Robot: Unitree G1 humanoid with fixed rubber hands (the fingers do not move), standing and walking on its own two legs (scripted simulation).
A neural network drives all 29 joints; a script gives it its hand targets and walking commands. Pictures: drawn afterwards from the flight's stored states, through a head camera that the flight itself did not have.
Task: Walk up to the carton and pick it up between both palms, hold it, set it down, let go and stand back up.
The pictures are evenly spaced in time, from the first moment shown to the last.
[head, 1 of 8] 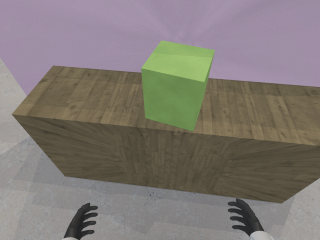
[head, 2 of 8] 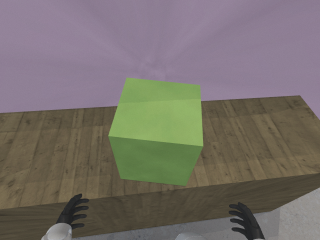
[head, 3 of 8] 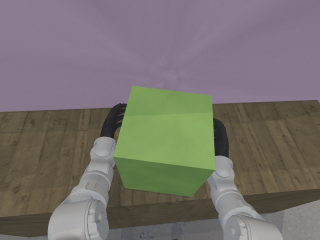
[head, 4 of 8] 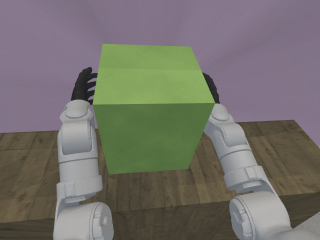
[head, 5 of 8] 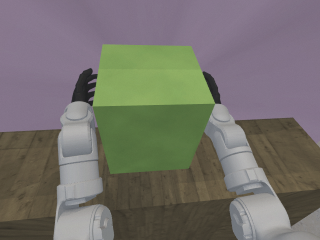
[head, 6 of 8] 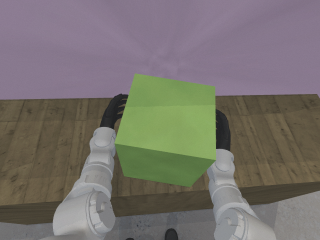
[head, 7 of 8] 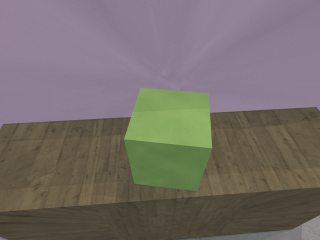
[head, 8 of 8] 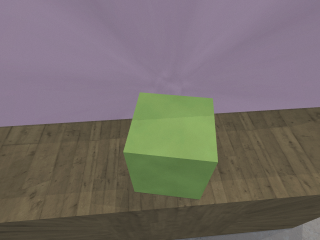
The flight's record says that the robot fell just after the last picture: no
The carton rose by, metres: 0.20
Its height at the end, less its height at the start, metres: +0.00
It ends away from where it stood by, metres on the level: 0.01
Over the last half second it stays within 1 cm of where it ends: yes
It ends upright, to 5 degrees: yes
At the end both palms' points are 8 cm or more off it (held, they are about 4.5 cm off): yes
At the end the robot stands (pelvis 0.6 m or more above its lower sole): yes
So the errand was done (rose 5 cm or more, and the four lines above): yes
